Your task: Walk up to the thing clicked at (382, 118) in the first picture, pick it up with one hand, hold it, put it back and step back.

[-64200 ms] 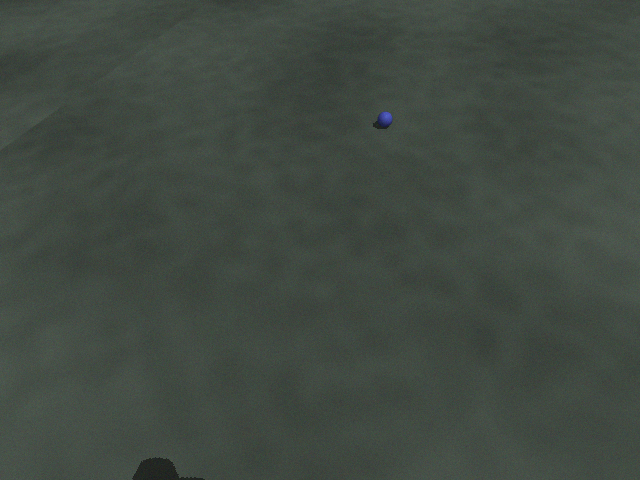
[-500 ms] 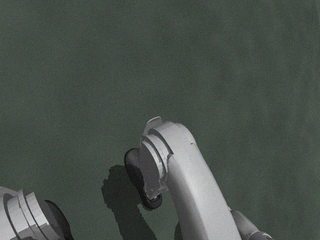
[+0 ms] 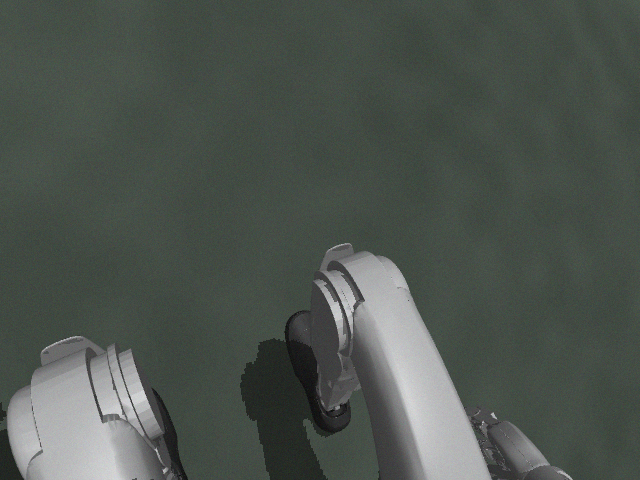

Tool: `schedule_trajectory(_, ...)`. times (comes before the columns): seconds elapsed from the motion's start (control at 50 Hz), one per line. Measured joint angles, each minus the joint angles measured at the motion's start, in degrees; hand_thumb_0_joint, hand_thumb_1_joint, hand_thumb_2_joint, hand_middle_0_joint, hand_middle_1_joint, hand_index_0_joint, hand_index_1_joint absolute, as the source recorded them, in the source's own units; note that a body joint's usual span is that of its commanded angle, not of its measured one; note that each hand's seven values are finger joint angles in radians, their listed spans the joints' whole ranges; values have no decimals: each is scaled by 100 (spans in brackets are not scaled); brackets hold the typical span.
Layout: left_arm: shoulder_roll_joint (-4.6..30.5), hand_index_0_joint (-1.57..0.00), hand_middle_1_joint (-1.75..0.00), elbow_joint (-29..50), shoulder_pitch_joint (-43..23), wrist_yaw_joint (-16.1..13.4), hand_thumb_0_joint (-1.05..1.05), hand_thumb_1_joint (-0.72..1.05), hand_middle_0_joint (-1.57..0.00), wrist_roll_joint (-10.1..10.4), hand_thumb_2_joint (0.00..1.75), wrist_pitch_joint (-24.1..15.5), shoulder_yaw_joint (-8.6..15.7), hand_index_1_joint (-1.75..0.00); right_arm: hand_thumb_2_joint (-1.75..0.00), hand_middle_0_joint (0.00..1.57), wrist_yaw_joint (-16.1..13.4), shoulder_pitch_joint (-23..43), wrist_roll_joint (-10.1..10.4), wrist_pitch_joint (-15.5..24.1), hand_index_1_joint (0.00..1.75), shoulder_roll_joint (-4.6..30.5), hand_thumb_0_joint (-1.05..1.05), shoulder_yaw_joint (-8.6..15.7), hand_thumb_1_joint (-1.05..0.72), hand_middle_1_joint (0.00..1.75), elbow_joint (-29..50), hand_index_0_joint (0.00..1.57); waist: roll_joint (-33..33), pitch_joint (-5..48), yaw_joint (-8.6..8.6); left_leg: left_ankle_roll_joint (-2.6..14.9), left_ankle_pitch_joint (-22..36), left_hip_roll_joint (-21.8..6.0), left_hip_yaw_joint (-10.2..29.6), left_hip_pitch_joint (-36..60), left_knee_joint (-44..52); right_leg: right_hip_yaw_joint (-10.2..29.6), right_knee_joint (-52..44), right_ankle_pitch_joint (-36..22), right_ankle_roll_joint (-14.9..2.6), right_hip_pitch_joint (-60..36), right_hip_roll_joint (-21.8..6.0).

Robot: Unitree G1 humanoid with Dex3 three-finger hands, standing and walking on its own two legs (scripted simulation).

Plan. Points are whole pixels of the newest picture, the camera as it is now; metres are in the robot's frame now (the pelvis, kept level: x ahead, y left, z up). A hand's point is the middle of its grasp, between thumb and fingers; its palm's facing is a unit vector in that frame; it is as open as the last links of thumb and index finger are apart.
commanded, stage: settle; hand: left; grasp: from above
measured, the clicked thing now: out of the picture +0.55 +0.35 -0.19
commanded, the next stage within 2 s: lift in 0.16 s
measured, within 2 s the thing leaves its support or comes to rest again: neither
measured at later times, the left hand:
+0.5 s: hand out of the picture +0.50 +0.35 -0.10, palm faces -0.47 -0.14 -0.87, open 10.5 cm
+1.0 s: hand out of the picture +0.43 +0.35 +0.05, palm faces -0.42 -0.13 -0.90, open 10.6 cm
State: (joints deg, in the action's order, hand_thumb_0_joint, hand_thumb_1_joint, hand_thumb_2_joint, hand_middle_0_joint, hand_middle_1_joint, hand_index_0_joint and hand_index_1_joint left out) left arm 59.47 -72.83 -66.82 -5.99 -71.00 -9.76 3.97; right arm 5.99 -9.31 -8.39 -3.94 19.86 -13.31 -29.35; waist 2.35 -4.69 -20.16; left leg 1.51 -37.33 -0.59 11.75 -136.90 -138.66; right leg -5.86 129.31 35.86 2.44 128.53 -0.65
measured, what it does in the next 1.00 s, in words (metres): rises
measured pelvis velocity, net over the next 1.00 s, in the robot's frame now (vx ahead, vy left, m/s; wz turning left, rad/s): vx -0.01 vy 0.00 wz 0.13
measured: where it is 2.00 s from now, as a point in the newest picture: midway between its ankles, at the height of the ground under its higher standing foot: (249, 432)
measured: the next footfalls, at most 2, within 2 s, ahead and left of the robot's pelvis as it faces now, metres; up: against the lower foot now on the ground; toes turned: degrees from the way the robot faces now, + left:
none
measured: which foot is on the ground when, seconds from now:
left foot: down 0.00-1.00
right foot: down 0.00-1.00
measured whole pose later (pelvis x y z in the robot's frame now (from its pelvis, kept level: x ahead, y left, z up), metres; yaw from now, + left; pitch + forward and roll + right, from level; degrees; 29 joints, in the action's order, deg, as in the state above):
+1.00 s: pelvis -0.01 +0.00 +0.12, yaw +7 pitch +34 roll -8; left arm 42.8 -52.1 -46.0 2.9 -59.2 -7.9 1.4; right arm 0.9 -8.4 -1.4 -7.4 15.2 -2.9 -33.5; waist -2.9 7.9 -9.7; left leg 1.7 -34.8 -1.5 4.7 -114.8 -114.7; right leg -1.4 109.5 33.7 3.5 110.3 -2.2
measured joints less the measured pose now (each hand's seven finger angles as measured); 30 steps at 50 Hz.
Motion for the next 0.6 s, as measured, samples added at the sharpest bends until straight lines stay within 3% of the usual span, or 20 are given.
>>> schedule_trajectory(0.16,-96,-52,-80,-154,-195,20,1,1,-62,-38,55,142,-52,-69,-89,20,-37,-29,47,-4,30,-61,0,78,-90,30,12,20,-63,117,-35,-17,104,10,-93,-5,108,85,-18,-65,38,61,-24)
schedule_trajectory(0.24,-126,-53,-79,-112,-190,167,1,1,-62,14,54,240,-25,-69,-89,20,-63,-90,82,-44,30,-92,0,108,-91,30,28,20,-126,126,-24,-19,135,5,-127,13,168,113,-53,-90,48,63,-28)
schedule_trajectory(0.42,-398,-54,-78,354,123,651,1,2,-63,300,51,320,10,-68,-90,21,-156,-279,198,-240,30,-159,0,242,-91,30,-41,20,-252,266,137,-13,179,-5,-230,171,454,177,-275,-119,53,-47,-59)
schedule_trajectory(0.6,-694,-54,-77,942,674,958,1,1,-64,548,51,74,99,-68,-90,21,-282,-328,334,-401,30,-169,0,511,-92,30,-125,20,-366,554,362,-4,232,20,-341,458,827,230,-575,-124,-17,-305,-128)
